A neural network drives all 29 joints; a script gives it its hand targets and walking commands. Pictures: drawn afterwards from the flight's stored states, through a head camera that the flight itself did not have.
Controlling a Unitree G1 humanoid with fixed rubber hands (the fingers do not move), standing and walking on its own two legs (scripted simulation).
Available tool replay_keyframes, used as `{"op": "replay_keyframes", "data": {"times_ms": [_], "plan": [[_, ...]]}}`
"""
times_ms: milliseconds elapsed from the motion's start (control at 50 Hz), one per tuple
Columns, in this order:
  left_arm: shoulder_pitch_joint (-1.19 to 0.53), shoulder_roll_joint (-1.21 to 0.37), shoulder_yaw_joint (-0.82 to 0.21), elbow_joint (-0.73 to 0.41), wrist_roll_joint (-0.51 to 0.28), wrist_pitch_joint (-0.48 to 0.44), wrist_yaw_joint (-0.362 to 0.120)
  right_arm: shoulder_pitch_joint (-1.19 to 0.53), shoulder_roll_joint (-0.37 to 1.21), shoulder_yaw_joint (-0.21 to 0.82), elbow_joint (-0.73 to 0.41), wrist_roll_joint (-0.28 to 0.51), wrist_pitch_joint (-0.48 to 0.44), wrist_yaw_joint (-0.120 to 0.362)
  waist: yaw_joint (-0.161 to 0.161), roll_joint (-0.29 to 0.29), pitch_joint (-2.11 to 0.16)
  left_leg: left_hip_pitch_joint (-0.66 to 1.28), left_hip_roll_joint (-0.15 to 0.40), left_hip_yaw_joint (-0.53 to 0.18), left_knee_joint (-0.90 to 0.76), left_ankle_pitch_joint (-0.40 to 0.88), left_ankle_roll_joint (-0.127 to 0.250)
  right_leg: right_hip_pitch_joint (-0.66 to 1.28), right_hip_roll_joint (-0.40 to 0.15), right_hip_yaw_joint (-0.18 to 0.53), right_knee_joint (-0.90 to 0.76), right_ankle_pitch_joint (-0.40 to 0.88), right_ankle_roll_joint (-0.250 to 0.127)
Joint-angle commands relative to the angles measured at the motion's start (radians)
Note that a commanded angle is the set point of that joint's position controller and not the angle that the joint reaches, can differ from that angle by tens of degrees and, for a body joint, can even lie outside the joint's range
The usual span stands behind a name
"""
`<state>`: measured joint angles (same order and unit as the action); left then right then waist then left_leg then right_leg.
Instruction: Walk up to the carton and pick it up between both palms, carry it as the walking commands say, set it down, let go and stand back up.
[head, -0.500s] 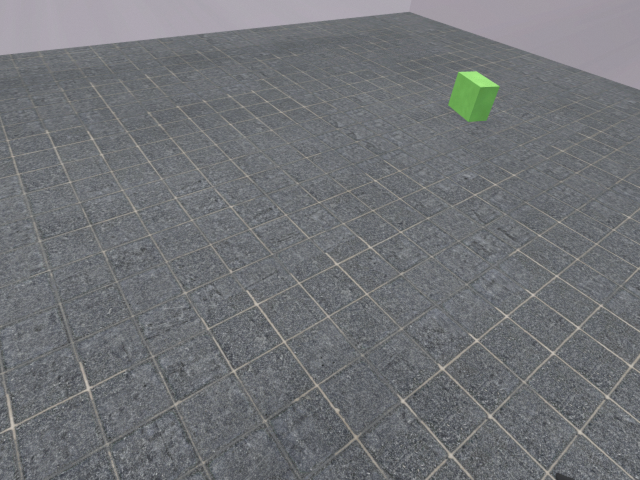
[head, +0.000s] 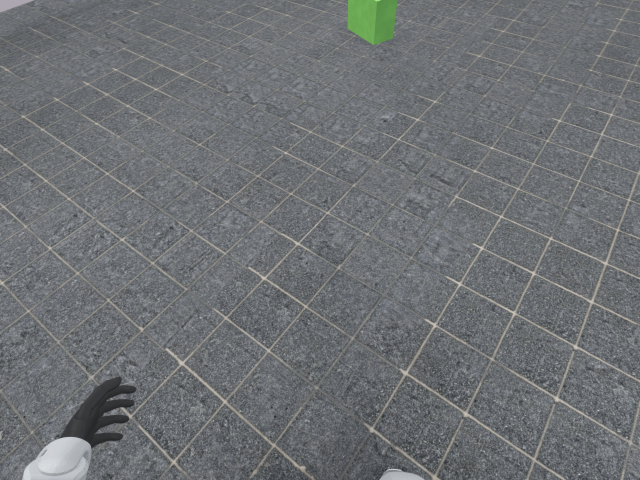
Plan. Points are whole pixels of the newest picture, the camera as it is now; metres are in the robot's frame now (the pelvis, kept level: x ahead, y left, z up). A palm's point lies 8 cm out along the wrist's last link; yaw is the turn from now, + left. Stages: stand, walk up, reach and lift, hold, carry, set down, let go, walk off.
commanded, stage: walk up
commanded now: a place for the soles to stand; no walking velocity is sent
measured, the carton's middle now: (371, 12) +2.79 -0.46 -0.62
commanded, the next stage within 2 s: none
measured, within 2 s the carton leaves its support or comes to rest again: neither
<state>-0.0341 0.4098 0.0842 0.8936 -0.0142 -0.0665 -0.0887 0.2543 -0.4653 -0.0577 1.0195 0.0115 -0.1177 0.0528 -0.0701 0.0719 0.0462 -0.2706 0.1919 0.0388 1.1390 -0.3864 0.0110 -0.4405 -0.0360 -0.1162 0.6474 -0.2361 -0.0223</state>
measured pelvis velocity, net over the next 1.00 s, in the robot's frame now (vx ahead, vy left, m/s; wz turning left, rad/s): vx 0.69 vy -0.08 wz -0.09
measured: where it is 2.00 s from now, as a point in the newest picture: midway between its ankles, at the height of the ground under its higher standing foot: (352, 209)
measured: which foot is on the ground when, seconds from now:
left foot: up 0.00-0.20, down 0.22-0.64, up 0.66-0.98, down 1.00-1.00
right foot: down 0.00-0.26, up 0.28-0.56, down 0.58-1.00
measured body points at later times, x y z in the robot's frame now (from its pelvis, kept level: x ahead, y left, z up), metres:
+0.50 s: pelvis +0.35 -0.01 +0.00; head +0.37 +0.00 +0.45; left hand +0.49 +0.29 -0.12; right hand +0.42 -0.36 -0.08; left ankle +0.32 +0.12 -0.72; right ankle +0.45 -0.15 -0.70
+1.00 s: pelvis +0.69 -0.08 -0.01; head +0.70 -0.07 +0.44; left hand +0.76 +0.26 -0.12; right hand +0.83 -0.39 -0.10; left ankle +0.86 +0.02 -0.72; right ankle +0.54 -0.16 -0.72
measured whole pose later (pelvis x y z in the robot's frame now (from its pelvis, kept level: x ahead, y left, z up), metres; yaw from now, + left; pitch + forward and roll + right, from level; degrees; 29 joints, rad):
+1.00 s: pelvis +0.69 -0.08 -0.01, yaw -5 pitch -1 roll -2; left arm 0.31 0.45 0.07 0.91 0.01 -0.11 -0.06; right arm 0.12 -0.41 -0.07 0.91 -0.01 -0.09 0.11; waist 0.07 0.03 0.01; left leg -0.55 0.10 0.11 0.63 -0.08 0.04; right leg -0.04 -0.04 -0.21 0.64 -0.57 0.01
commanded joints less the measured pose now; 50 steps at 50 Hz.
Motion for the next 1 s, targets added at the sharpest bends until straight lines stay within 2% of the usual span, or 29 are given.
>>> {"op": "replay_keyframes", "data": {"times_ms": [0,40,100,160,180,200,220,240,260,300,340,380,420,460,520,540,560,580,600,620,640,660,700,800,840,900,940,960,980], "plan": [[0.175,0.341,0.08,-0.042,0.005,-0.034,0.052,-0.126,-0.224,-0.061,-0.142,-0.017,-0.03,0.009,0.119,-0.245,-0.179,-0.433,0.012,-0.045,-0.1,0.039,-0.02,0.52,-0.259,0.356,-0.334,0.152,-0.174],[0.133,0.322,0.071,-0.074,0.007,-0.046,0.043,-0.14,-0.218,-0.061,-0.135,-0.03,-0.022,0.021,0.107,-0.222,-0.147,-0.355,-0.006,-0.003,-0.225,0.019,-0.032,0.394,-0.244,0.303,-0.376,0.111,-0.203],[0.083,0.328,0.057,-0.105,0.03,-0.06,0.027,-0.157,-0.167,-0.063,-0.151,-0.033,-0.014,0.039,0.099,-0.283,-0.097,-0.213,-0.036,0.052,-0.431,0.108,-0.033,0.212,-0.207,0.222,-0.375,0.037,-0.223],[0.074,0.296,0.041,-0.106,0.021,-0.06,0.018,-0.107,-0.155,-0.072,-0.148,-0.026,-0.021,0.038,0.054,-0.186,-0.098,-0.001,-0.101,0.111,-0.566,0.298,-0.008,0.103,-0.17,0.146,-0.253,0.098,-0.186],[0.06,0.265,0.024,-0.116,0.02,-0.059,0.015,0.015,-0.19,-0.092,-0.107,-0.027,-0.02,0.03,-0.014,-0.097,-0.179,0.225,-0.115,0.095,-0.55,0.304,0.035,0.006,-0.131,0.1,-0.082,0.153,-0.142],[0.084,0.209,0.004,-0.123,0.018,-0.063,0.014,0.181,-0.255,-0.128,-0.077,-0.034,-0.023,0.013,-0.107,0.119,-0.255,0.494,-0.038,-0.045,-0.606,0.153,0.102,-0.188,-0.054,0.04,0.252,0.148,-0.094],[0.126,0.157,-0.007,-0.153,0.005,-0.066,0.014,0.301,-0.364,-0.154,-0.087,-0.034,-0.031,-0.006,-0.161,0.32,-0.352,0.689,0.258,-0.483,-0.784,-0.124,0.194,-0.402,0.082,0.047,0.563,-0.137,-0.052],[0.101,0.264,0.019,-0.13,0.0,-0.063,0.017,0.242,-0.398,-0.158,-0.11,-0.007,-0.025,-0.01,-0.146,0.161,-0.333,0.652,0.315,-0.686,-0.878,-0.256,0.249,-0.407,0.071,0.194,0.648,-0.256,-0.053],[0.127,0.292,0.012,-0.117,-0.015,-0.055,0.021,0.149,-0.347,-0.154,-0.149,-0.001,-0.028,-0.019,-0.089,0.041,-0.308,0.627,0.318,-0.64,-0.838,-0.24,0.282,-0.438,0.005,0.195,0.674,-0.181,-0.046],[0.131,0.276,0.011,-0.081,0.004,-0.062,0.02,-0.006,-0.283,-0.12,-0.189,-0.005,-0.027,-0.031,-0.016,0.049,-0.206,0.427,0.286,-0.438,-0.836,-0.16,0.264,-0.455,-0.078,0.206,0.64,-0.138,-0.017],[0.169,0.281,0.016,-0.046,-0.001,-0.055,0.003,-0.071,-0.252,-0.104,-0.198,-0.004,-0.028,-0.03,0.021,0.104,-0.102,0.188,0.241,-0.234,-0.89,-0.008,0.222,-0.317,-0.125,0.174,0.467,-0.094,0.008],[0.138,0.243,0.014,-0.05,0.0,-0.041,-0.014,-0.093,-0.25,-0.092,-0.201,-0.013,-0.033,-0.024,0.043,0.108,-0.01,0.079,0.242,-0.147,-0.938,0.102,0.216,-0.254,-0.153,0.137,0.265,-0.098,0.03],[0.112,0.221,0.015,-0.046,0.019,-0.042,-0.025,-0.107,-0.262,-0.098,-0.209,-0.019,-0.04,-0.01,0.059,0.114,-0.002,0.055,0.207,-0.034,-0.895,0.229,0.203,-0.139,-0.127,0.077,0.068,-0.071,0.021],[0.132,0.219,0.029,-0.019,0.032,-0.036,-0.034,-0.089,-0.258,-0.098,-0.195,-0.015,-0.04,-0.002,0.066,0.112,-0.054,0.053,0.135,0.061,-0.847,0.164,0.163,-0.007,-0.063,-0.002,-0.023,0.043,0.008],[0.165,0.217,0.044,0.009,0.029,-0.015,-0.036,-0.136,-0.256,-0.094,-0.2,-0.002,-0.028,0.006,0.118,0.075,-0.056,-0.107,0.094,0.077,-0.835,0.013,0.129,0.187,-0.027,-0.061,-0.01,0.155,-0.006],[0.2,0.225,0.056,0.012,0.03,-0.01,-0.032,-0.151,-0.259,-0.091,-0.203,-0.006,-0.025,0.005,0.155,0.037,-0.064,-0.132,0.075,0.098,-0.736,0.13,0.117,0.273,-0.011,-0.062,-0.03,0.102,-0.016],[0.329,0.259,0.074,0.031,0.028,-0.016,-0.017,-0.164,-0.238,-0.081,-0.206,-0.004,-0.025,-0.001,0.248,-0.084,-0.129,-0.219,0.021,0.126,-0.524,0.294,0.091,0.455,-0.004,-0.01,-0.066,0.048,-0.054],[0.507,0.381,0.121,0.068,0.036,-0.033,0.005,-0.155,-0.179,-0.06,-0.214,-0.006,-0.027,-0.002,0.348,-0.392,-0.23,-0.405,-0.112,0.196,-0.03,0.324,0.041,0.679,-0.142,0.283,-0.201,-0.299,-0.121],[0.507,0.428,0.115,0.043,0.016,-0.044,0.017,-0.118,-0.183,-0.055,-0.236,0.012,-0.03,-0.004,0.269,-0.465,-0.271,-0.598,-0.208,0.069,0.154,-0.074,0.015,0.81,-0.359,0.758,-0.365,-0.203,-0.229],[0.427,0.381,0.108,0.01,0.002,-0.042,0.028,-0.15,-0.24,-0.064,-0.202,0.005,-0.033,-0.018,0.235,-0.278,-0.245,-0.603,-0.12,-0.024,0.215,-0.076,0.025,0.754,-0.384,0.723,-0.313,-0.125,-0.25],[0.384,0.34,0.102,-0.022,-0.004,-0.039,0.042,-0.161,-0.222,-0.05,-0.186,0.007,-0.041,-0.017,0.228,-0.182,-0.202,-0.607,-0.085,-0.037,0.229,-0.006,0.021,0.72,-0.359,0.619,-0.315,0.002,-0.246],[0.35,0.337,0.091,-0.037,0.004,-0.046,0.053,-0.174,-0.195,-0.049,-0.175,0.003,-0.037,-0.015,0.2,-0.157,-0.176,-0.589,-0.046,-0.076,0.16,0.042,0.017,0.646,-0.344,0.528,-0.319,0.094,-0.23],[0.281,0.298,0.073,-0.044,0.011,-0.059,0.06,-0.152,-0.175,-0.047,-0.172,-0.005,-0.022,-0.005,0.121,-0.176,-0.074,-0.463,0.001,-0.084,0.004,0.04,0.002,0.379,-0.329,0.359,-0.368,0.094,-0.212],[0.232,0.306,0.067,-0.084,0.022,-0.087,0.048,-0.19,-0.154,-0.055,-0.183,-0.031,-0.002,0.034,0.114,-0.231,-0.011,-0.362,-0.021,0.001,-0.356,0.084,-0.015,0.251,-0.296,0.193,-0.402,0.129,-0.235],[0.191,0.312,0.06,-0.109,0.03,-0.088,0.043,-0.176,-0.143,-0.063,-0.186,-0.029,0.001,0.043,0.099,-0.241,-0.038,-0.271,-0.043,0.033,-0.43,0.218,-0.009,0.218,-0.254,0.127,-0.395,0.042,-0.199],[0.176,0.308,0.043,-0.111,0.023,-0.08,0.039,-0.18,-0.142,-0.075,-0.182,-0.022,0.01,0.053,0.073,-0.186,-0.022,-0.101,-0.082,0.082,-0.502,0.337,0.011,0.136,-0.231,0.067,-0.347,0.118,-0.162],[0.175,0.279,0.033,-0.112,0.022,-0.075,0.042,-0.012,-0.178,-0.097,-0.149,-0.015,0.012,0.043,-0.011,-0.067,-0.125,0.166,-0.119,0.066,-0.513,0.277,0.067,0.091,-0.187,0.005,-0.067,0.293,-0.125],[0.207,0.222,0.013,-0.123,0.022,-0.071,0.045,0.157,-0.227,-0.121,-0.104,-0.028,0.006,0.026,-0.095,0.08,-0.196,0.394,-0.102,-0.004,-0.552,0.161,0.134,-0.049,-0.126,-0.021,0.262,0.308,-0.096],[0.273,0.159,0.0,-0.13,0.004,-0.072,0.045,0.265,-0.308,-0.15,-0.108,-0.044,0.001,0.007,-0.131,0.266,-0.287,0.565,0.147,-0.394,-0.678,-0.004,0.216,-0.257,0.016,-0.042,0.612,0.053,-0.031]]}}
